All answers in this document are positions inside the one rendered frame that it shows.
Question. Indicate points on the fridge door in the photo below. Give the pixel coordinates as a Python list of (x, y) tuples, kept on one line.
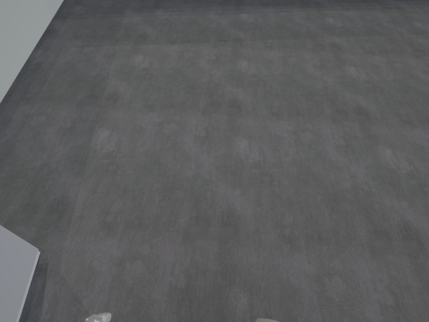
[(17, 258)]

